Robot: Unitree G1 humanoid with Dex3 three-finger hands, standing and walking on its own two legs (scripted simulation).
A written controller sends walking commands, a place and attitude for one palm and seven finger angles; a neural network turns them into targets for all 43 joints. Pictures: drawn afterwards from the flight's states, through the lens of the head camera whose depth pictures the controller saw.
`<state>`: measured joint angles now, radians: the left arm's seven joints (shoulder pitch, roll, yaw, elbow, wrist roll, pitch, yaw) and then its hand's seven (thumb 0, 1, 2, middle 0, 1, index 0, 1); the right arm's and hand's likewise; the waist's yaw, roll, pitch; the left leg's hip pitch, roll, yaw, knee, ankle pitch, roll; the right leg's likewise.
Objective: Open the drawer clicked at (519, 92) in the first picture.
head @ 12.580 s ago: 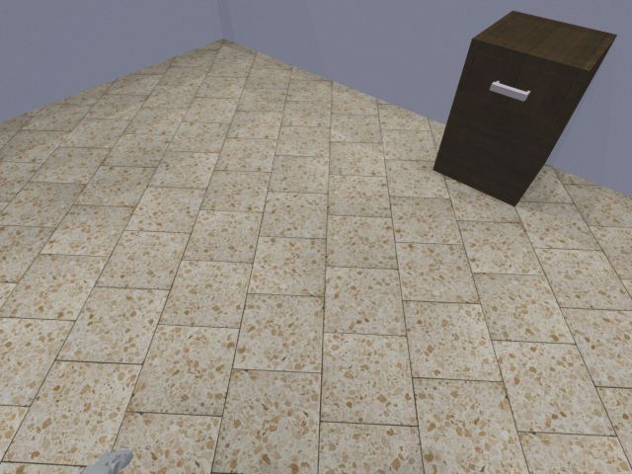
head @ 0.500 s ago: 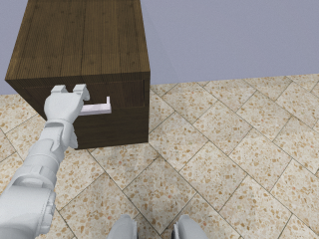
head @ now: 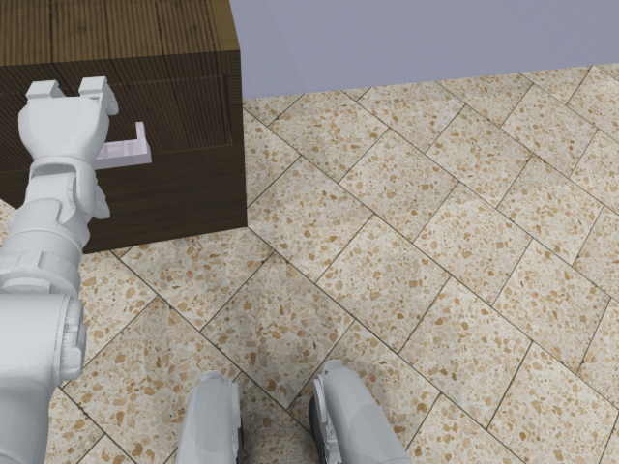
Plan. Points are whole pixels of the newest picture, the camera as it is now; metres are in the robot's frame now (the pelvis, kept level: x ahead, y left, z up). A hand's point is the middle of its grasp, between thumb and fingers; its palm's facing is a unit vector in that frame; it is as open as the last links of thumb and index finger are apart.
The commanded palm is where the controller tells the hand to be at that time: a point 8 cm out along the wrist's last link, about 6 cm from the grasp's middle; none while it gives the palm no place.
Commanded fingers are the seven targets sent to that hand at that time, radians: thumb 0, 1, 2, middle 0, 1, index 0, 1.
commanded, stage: move the hooked fingers above the handle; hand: left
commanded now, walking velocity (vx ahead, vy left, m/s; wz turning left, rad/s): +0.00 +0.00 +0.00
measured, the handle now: (96, 144) +0.57 +0.25 -0.10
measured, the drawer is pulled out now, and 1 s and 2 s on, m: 0.00 0.00 0.00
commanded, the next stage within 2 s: none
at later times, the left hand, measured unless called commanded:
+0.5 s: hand (87, 154) +0.52 +0.24 -0.05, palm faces -0.10 -0.06 -0.99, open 13.8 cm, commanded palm +0.52 +0.22 +0.01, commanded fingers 0.00 -0.50 0.30 -0.30 -1.20 -0.30 -1.20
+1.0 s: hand (92, 156) +0.52 +0.23 -0.04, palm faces -0.11 -0.06 -0.99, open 13.8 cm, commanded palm +0.52 +0.21 +0.01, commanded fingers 0.00 -0.50 0.30 -0.30 -1.20 -0.30 -1.20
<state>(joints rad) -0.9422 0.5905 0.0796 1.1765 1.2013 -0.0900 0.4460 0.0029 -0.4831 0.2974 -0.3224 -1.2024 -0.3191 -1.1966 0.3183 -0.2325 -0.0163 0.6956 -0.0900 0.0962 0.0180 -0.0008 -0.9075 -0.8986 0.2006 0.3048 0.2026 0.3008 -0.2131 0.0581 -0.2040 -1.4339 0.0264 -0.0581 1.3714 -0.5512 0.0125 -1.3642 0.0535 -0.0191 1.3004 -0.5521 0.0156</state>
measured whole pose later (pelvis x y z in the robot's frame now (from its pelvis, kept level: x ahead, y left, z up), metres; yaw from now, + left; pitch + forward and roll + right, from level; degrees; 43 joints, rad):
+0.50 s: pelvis -0.01 +0.00 -0.01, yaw +0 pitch +35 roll -6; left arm -0.96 0.62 0.05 1.12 1.15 -0.10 0.34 0.00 -0.48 0.30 -0.32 -1.20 -0.32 -1.20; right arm 0.30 -0.24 0.01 0.65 -0.06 0.07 0.00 0.00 -0.91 -0.90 0.20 0.30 0.20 0.30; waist -0.21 0.06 -0.20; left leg -1.48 0.03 -0.08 1.42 -0.55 0.01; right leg -1.41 0.06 -0.04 1.34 -0.55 0.01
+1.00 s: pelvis +0.00 +0.01 +0.00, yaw +0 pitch +34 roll -6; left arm -0.95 0.54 0.00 1.14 1.16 -0.05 0.38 0.00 -0.48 0.30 -0.32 -1.20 -0.32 -1.20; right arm 0.29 -0.22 0.00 0.67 -0.07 0.09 0.02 0.00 -0.91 -0.90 0.20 0.30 0.20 0.30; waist -0.20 0.06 -0.20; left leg -1.41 0.02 -0.07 1.36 -0.54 0.02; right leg -1.33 0.05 -0.03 1.27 -0.54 0.02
